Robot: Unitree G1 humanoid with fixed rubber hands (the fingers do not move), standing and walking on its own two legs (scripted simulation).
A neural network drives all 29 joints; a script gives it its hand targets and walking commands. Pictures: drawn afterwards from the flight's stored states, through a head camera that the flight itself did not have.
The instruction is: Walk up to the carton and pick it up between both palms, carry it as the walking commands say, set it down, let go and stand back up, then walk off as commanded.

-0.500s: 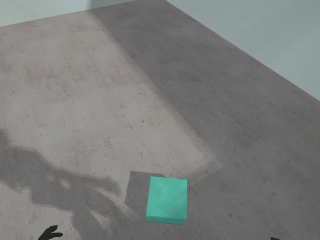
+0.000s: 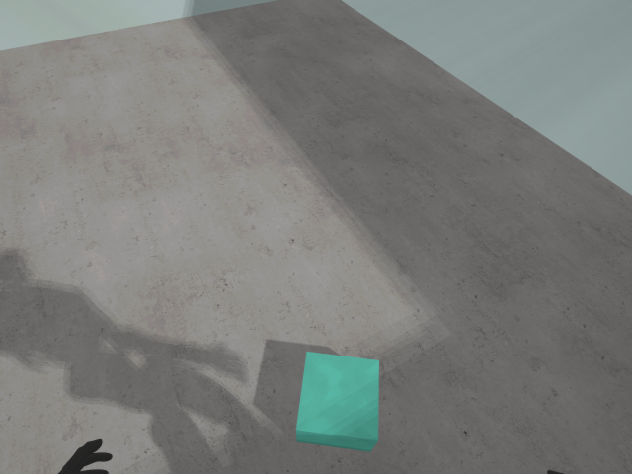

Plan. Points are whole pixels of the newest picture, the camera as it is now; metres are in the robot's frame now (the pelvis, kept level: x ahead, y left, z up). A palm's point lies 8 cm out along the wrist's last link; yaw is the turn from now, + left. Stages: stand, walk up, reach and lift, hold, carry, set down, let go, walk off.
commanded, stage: walk up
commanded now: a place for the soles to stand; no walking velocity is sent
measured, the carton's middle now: (338, 401) +0.39 -0.06 -0.70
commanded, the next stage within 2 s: reach and lift in 1.24 s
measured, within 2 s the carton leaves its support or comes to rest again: neither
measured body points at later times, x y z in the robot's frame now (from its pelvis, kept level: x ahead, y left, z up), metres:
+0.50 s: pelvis +0.02 -0.01 +0.01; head +0.03 +0.00 +0.46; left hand +0.10 +0.32 -0.11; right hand +0.14 -0.31 -0.11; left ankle +0.00 +0.10 -0.73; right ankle +0.02 -0.14 -0.73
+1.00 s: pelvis +0.01 +0.00 +0.01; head +0.03 +0.00 +0.46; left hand +0.09 +0.32 -0.11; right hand +0.11 -0.31 -0.11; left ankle +0.00 +0.10 -0.73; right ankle +0.02 -0.14 -0.73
